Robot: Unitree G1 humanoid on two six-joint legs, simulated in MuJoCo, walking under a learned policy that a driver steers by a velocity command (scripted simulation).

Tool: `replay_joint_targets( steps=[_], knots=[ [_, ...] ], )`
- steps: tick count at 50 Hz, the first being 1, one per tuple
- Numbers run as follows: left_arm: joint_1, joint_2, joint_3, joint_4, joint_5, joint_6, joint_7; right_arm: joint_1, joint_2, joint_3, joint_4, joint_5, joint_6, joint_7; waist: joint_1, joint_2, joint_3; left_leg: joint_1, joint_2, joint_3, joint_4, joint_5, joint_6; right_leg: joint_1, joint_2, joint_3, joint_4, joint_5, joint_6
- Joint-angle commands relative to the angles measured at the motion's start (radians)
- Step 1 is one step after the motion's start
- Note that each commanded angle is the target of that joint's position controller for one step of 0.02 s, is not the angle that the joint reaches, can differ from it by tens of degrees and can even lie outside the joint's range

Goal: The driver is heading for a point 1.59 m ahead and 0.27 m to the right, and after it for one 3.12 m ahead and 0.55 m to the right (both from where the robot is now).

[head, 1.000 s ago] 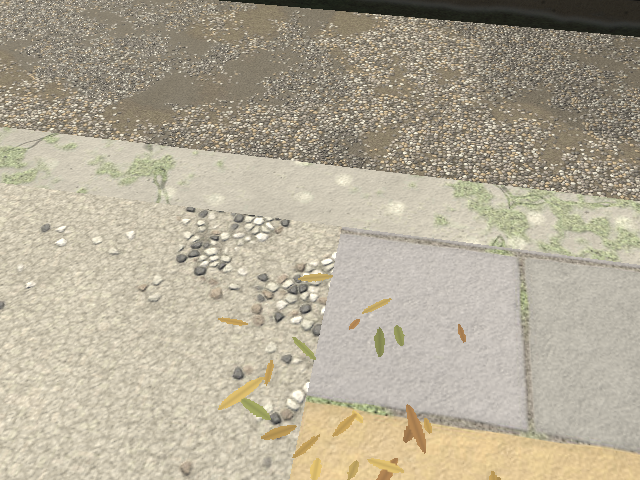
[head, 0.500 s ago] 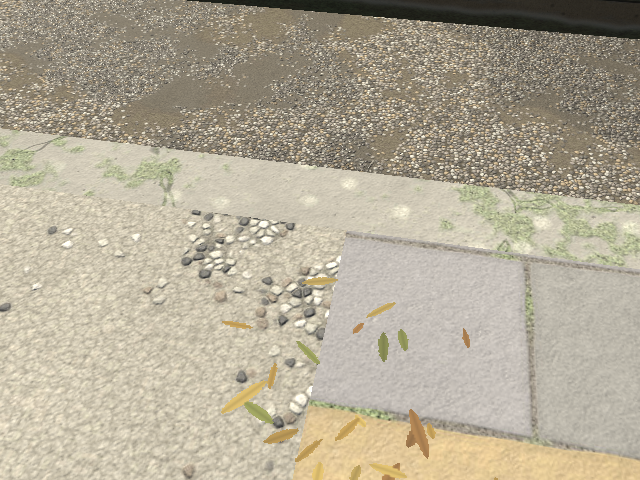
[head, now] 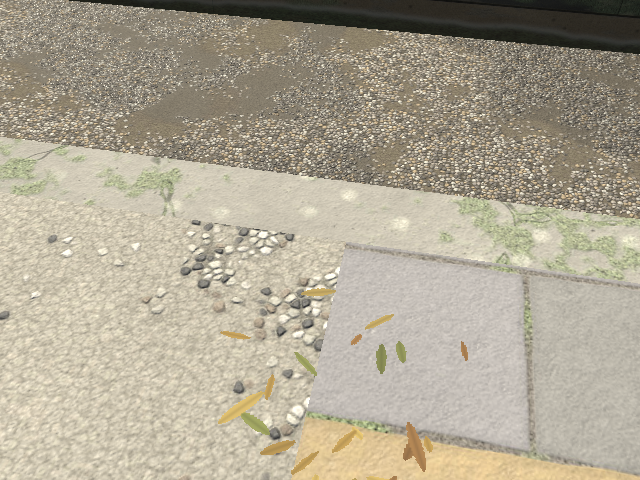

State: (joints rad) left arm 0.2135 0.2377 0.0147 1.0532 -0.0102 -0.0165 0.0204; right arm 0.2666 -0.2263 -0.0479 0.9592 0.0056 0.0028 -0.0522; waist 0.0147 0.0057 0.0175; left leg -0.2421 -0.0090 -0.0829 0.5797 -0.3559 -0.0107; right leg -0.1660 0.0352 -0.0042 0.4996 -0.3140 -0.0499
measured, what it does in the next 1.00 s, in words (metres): walks ahead: left foot, then right foot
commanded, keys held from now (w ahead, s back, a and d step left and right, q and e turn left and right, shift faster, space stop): w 1.00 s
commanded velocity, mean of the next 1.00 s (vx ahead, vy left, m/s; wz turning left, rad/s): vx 0.42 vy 0.00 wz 0.00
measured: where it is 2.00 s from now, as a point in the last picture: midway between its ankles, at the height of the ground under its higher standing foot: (329, 290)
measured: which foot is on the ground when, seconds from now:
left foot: up 0.00-0.20, down 0.22-0.70, up 0.72-1.00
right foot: down 0.00-0.22, up 0.24-0.68, down 0.70-1.00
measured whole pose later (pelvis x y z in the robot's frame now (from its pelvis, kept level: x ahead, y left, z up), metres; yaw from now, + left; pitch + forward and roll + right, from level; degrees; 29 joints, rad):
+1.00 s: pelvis +0.45 +0.00 +0.01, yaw +0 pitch +1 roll -2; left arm 0.33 0.24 0.05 0.99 0.00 -0.10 -0.02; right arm 0.14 -0.28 -0.06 0.89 0.01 -0.08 -0.02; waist 0.05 0.04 0.01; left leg -0.68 0.15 -0.04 0.92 -0.09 0.01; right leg -0.09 0.09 -0.06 0.23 -0.15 -0.08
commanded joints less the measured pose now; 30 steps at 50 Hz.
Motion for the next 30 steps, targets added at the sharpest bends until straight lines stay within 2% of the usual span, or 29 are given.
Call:
replay_joint_targets(
  steps=[1, 2, 3, 5, 6, 8, 9, 10, 11, 12, 13, 14, 15, 16, 17, 18, 21, 24, 27, 30],
  knots=[
    [0.071, 0.229, 0.056, -0.027, -0.003, -0.020, 0.014, -0.116, -0.093, -0.015, -0.086, 0.017, -0.050, 0.011, 0.054, -0.169, 0.157, -0.279, 0.029, 0.054, 0.238, -0.099, 0.027, -0.053, -0.373, 0.511, -0.391, -0.499, -0.220],
    [0.075, 0.216, 0.057, -0.032, 0.001, -0.032, 0.012, -0.118, -0.099, -0.018, -0.085, 0.020, -0.062, 0.019, 0.052, -0.149, 0.162, -0.353, 0.059, 0.034, 0.309, -0.131, 0.033, -0.005, -0.396, 0.530, -0.395, -0.428, -0.234],
    [0.071, 0.199, 0.055, -0.040, -0.004, -0.040, 0.010, -0.104, -0.102, -0.020, -0.078, 0.022, -0.073, 0.028, 0.041, -0.125, 0.149, -0.397, 0.084, 0.027, 0.322, -0.137, 0.041, 0.049, -0.390, 0.506, -0.386, -0.363, -0.226],
    [0.052, 0.189, 0.056, -0.057, -0.020, -0.045, 0.006, -0.116, -0.100, -0.020, -0.073, 0.025, -0.092, 0.040, 0.030, -0.104, 0.113, -0.333, 0.095, 0.055, 0.183, -0.091, 0.047, 0.073, -0.327, 0.373, -0.369, -0.219, -0.174],
    [0.045, 0.196, 0.058, -0.062, -0.023, -0.044, 0.005, -0.117, -0.088, -0.018, -0.067, 0.024, -0.098, 0.044, 0.023, -0.111, 0.090, -0.244, 0.076, 0.087, 0.106, -0.049, 0.043, 0.041, -0.285, 0.300, -0.353, -0.153, -0.155],
    [0.031, 0.213, 0.062, -0.067, -0.029, -0.033, 0.000, -0.042, -0.073, -0.020, -0.024, 0.025, -0.101, 0.053, -0.026, -0.107, 0.051, 0.005, 0.017, 0.165, -0.052, 0.119, 0.030, -0.087, -0.224, 0.192, -0.295, -0.108, -0.134],
    [0.042, 0.204, 0.060, -0.068, -0.027, -0.030, -0.002, 0.027, -0.081, -0.028, 0.010, 0.025, -0.096, 0.052, -0.052, -0.092, 0.030, 0.130, -0.018, 0.188, -0.075, 0.161, 0.021, -0.155, -0.201, 0.169, -0.243, -0.106, -0.126],
    [0.042, 0.179, 0.050, -0.070, -0.023, -0.032, -0.005, 0.108, -0.096, -0.038, 0.039, 0.028, -0.090, 0.048, -0.089, -0.067, 0.006, 0.238, -0.026, 0.180, -0.095, 0.145, 0.027, -0.213, -0.176, 0.145, -0.165, -0.084, -0.106],
    [0.018, 0.116, 0.030, -0.083, -0.012, -0.039, -0.013, 0.203, -0.138, -0.051, 0.053, 0.028, -0.089, 0.040, -0.136, 0.051, -0.014, 0.348, 0.094, 0.003, -0.186, 0.057, 0.070, -0.309, -0.108, 0.059, 0.081, -0.028, -0.053],
    [0.012, 0.038, 0.010, -0.131, 0.002, -0.060, -0.016, 0.305, -0.264, -0.072, 0.059, 0.020, -0.091, 0.040, -0.141, 0.321, -0.075, 0.473, 0.345, -0.438, -0.344, -0.102, 0.204, -0.518, 0.003, -0.045, 0.439, -0.175, 0.009],
    [-0.013, 0.097, 0.025, -0.151, -0.024, -0.076, -0.016, 0.295, -0.225, -0.054, 0.067, -0.002, -0.108, 0.055, -0.126, 0.238, -0.051, 0.408, 0.424, -0.659, -0.428, -0.294, 0.292, -0.612, -0.011, 0.072, 0.640, -0.251, -0.004],
    [-0.027, 0.138, 0.034, -0.162, -0.048, -0.088, -0.022, 0.191, -0.184, -0.037, 0.037, 0.001, -0.121, 0.062, -0.085, 0.149, 0.048, 0.352, 0.404, -0.573, -0.433, -0.331, 0.272, -0.694, -0.078, 0.103, 0.708, -0.160, -0.032],
    [-0.022, 0.149, 0.037, -0.155, -0.046, -0.094, -0.026, 0.118, -0.149, -0.024, 0.015, 0.001, -0.127, 0.068, -0.061, 0.116, 0.078, 0.310, 0.348, -0.450, -0.438, -0.239, 0.236, -0.689, -0.116, 0.091, 0.705, -0.057, -0.042],
    [-0.020, 0.148, 0.042, -0.148, -0.030, -0.097, -0.026, 0.074, -0.140, -0.017, 0.000, -0.001, -0.127, 0.074, -0.043, 0.089, 0.082, 0.280, 0.307, -0.351, -0.444, -0.109, 0.207, -0.665, -0.140, 0.084, 0.662, 0.022, -0.041],
    [-0.023, 0.151, 0.048, -0.147, -0.018, -0.095, -0.029, 0.064, -0.120, -0.008, -0.001, -0.003, -0.123, 0.075, -0.032, 0.089, 0.083, 0.252, 0.270, -0.257, -0.452, 0.022, 0.181, -0.623, -0.160, 0.077, 0.608, 0.079, -0.034],
    [-0.022, 0.138, 0.049, -0.144, -0.014, -0.090, -0.035, 0.082, -0.105, -0.002, 0.005, -0.006, -0.117, 0.073, -0.031, 0.100, 0.074, 0.239, 0.241, -0.189, -0.458, 0.123, 0.169, -0.588, -0.164, 0.059, 0.575, 0.119, -0.022],
    [-0.082, 0.097, 0.042, -0.168, -0.004, -0.075, -0.039, 0.152, -0.124, -0.003, 0.029, -0.008, -0.109, 0.057, -0.045, 0.072, 0.071, 0.242, 0.216, -0.086, -0.464, 0.348, 0.189, -0.605, -0.155, 0.016, 0.467, 0.202, 0.022],
    [-0.214, 0.066, 0.029, -0.224, -0.005, -0.075, -0.041, 0.162, -0.145, -0.004, 0.029, -0.007, -0.101, 0.041, -0.068, 0.063, 0.093, 0.192, 0.194, -0.019, -0.488, 0.388, 0.187, -0.557, -0.129, -0.011, 0.247, 0.312, 0.047],
    [-0.306, 0.063, 0.021, -0.259, -0.012, -0.077, -0.050, 0.207, -0.153, -0.007, 0.046, 0.001, -0.100, 0.034, -0.091, 0.070, 0.116, 0.187, 0.203, 0.011, -0.511, 0.371, 0.188, -0.488, -0.098, -0.034, 0.109, 0.390, 0.043],
    [-0.347, 0.078, 0.022, -0.290, -0.016, -0.083, -0.065, 0.218, -0.155, -0.014, 0.061, 0.012, -0.092, 0.031, -0.073, 0.071, 0.130, 0.279, 0.248, 0.021, -0.480, 0.434, 0.178, -0.486, -0.095, -0.011, 0.038, 0.374, 0.007]
  ],
)
Velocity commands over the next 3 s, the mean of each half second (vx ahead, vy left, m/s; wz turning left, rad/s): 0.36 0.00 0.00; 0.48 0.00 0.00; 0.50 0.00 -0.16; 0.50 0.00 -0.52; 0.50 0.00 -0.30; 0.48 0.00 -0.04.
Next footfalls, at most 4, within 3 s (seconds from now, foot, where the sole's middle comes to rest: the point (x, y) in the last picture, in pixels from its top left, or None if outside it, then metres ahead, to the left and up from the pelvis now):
0.22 left None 0.11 0.16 -0.77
0.70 right None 0.48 -0.07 -0.77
1.24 left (274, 369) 0.79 0.16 -0.77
1.78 right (378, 292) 1.02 -0.10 -0.77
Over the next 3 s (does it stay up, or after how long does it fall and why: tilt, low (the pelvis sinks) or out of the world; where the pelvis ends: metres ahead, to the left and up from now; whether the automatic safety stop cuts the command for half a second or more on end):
stays up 1.19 -0.13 -0.01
